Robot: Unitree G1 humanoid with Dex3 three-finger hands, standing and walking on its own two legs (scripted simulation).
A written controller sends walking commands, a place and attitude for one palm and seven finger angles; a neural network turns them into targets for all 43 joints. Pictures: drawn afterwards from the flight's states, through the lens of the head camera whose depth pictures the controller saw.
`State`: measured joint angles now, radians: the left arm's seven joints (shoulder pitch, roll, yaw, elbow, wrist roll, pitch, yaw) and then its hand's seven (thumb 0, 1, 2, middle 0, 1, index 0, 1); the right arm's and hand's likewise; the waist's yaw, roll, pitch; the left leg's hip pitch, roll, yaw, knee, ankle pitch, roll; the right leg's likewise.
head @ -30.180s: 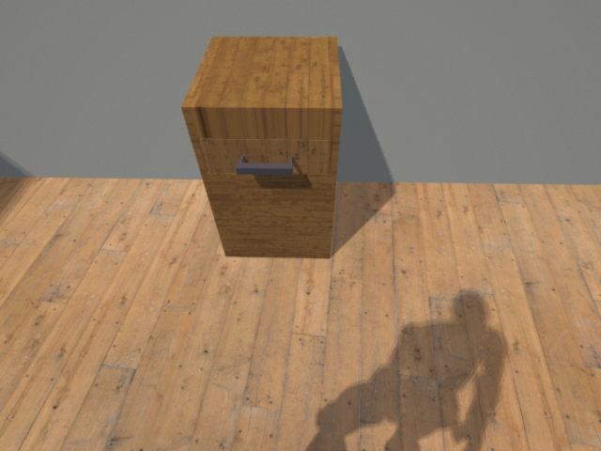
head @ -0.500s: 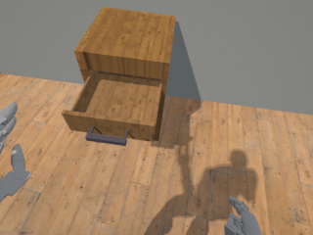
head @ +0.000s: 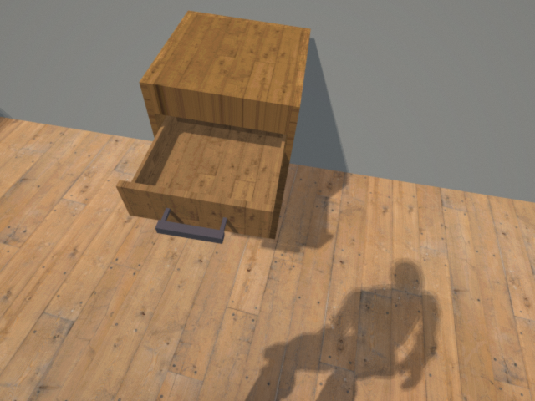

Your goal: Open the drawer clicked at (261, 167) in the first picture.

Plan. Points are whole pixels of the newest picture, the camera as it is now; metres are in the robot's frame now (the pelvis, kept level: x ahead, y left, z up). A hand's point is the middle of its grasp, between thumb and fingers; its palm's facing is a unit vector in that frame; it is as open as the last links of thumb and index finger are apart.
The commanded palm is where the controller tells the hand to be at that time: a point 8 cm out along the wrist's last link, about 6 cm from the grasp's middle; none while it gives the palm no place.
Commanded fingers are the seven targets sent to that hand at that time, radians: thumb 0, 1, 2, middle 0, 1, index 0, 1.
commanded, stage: let the arm hang, fingers relaxed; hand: left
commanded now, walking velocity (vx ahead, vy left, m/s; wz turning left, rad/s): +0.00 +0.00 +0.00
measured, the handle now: (193, 224) +0.52 +0.21 -0.24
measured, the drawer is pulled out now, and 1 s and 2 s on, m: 0.28 0.28 0.28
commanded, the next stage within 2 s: look to check the result in 0.66 s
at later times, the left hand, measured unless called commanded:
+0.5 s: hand out of the picture -0.01 +0.16 -0.18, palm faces +0.01 -0.99 -0.15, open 7.4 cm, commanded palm none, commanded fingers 0.00 0.90 0.90 -0.20 -0.30 -0.20 -0.30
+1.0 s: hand out of the picture -0.01 +0.15 -0.17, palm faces +0.02 -0.99 -0.17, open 7.4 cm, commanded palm none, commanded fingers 0.00 0.90 0.90 -0.20 -0.30 -0.20 -0.30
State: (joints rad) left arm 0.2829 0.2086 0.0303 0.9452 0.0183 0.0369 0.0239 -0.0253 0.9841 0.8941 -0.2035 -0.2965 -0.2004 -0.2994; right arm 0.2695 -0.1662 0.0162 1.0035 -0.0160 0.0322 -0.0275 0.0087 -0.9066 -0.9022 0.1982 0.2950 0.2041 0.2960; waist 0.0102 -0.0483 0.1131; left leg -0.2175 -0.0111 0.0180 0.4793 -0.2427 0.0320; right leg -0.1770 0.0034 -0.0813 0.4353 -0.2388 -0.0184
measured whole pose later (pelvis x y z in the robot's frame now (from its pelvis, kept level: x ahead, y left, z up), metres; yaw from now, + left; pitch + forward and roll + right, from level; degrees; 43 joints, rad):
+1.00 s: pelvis +0.01 +0.00 +0.00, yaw -2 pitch -1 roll +0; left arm 0.32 0.10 0.01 1.14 0.01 -0.01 0.05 0.00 0.91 0.90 -0.20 -0.30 -0.19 -0.30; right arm 0.33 -0.09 0.01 1.14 -0.01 -0.01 -0.05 0.00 -0.91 -0.90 0.20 0.29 0.20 0.30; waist -0.01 0.00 0.07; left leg -0.15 -0.02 0.05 0.41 -0.24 0.03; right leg -0.15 0.00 -0.05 0.42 -0.25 -0.02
